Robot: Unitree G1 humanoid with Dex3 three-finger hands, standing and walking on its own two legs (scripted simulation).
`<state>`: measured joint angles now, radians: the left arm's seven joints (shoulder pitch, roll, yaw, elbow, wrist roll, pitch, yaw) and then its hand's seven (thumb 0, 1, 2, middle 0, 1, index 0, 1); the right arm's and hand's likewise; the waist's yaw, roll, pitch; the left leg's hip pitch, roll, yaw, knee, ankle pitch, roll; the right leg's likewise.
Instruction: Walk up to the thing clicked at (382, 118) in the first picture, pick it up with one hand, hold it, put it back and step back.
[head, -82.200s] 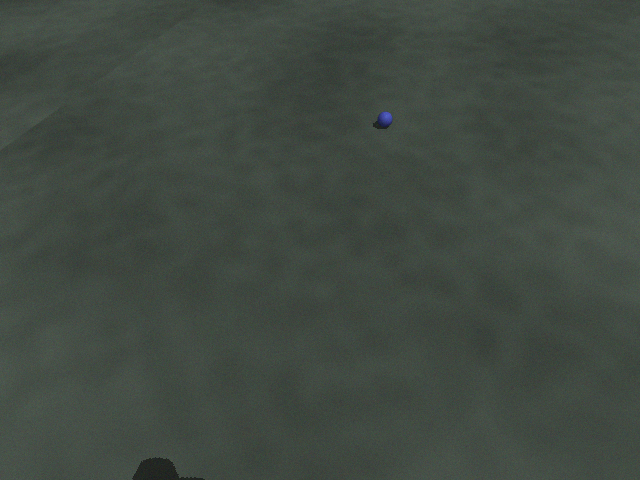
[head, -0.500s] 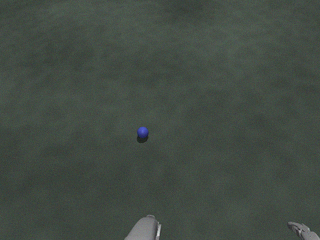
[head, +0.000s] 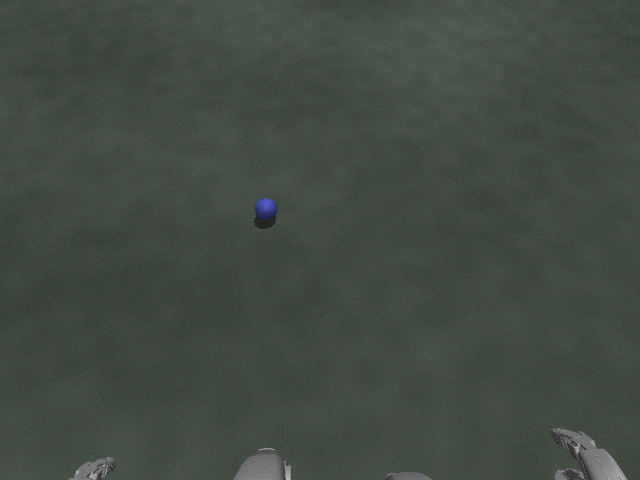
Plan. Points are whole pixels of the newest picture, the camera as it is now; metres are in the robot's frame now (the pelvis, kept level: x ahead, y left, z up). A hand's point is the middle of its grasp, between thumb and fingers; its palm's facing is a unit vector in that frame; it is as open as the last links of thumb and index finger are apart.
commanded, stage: step back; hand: left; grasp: from above
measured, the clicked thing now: (266, 209) +1.05 +0.23 -0.71
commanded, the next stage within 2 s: stand in 1.20 s
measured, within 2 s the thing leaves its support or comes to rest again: neither
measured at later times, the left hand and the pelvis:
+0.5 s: hand out of the picture -0.08 +0.27 -0.13, palm faces +0.10 -0.91 -0.41, open 7.4 cm; pelvis -0.10 -0.02 +0.01, yaw +4 degrees
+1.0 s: hand out of the picture -0.04 +0.28 -0.14, palm faces +0.11 -0.93 -0.36, open 7.4 cm; pelvis -0.07 +0.00 +0.01, yaw +5 degrees
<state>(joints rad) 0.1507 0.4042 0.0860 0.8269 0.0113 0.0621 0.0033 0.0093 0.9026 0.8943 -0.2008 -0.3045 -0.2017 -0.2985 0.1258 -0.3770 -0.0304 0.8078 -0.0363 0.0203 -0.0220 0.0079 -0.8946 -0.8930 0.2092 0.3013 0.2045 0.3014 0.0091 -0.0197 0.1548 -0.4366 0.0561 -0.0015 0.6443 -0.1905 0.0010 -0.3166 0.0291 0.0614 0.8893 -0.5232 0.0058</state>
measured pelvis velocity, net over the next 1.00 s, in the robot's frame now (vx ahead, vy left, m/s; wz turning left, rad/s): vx -0.07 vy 0.00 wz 0.09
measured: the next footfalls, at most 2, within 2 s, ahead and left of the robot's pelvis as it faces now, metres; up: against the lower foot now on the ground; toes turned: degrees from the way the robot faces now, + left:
right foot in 0.04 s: -0.03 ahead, -0.13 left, +0.00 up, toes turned +4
left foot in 0.34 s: -0.03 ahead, +0.14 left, +0.00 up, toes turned +6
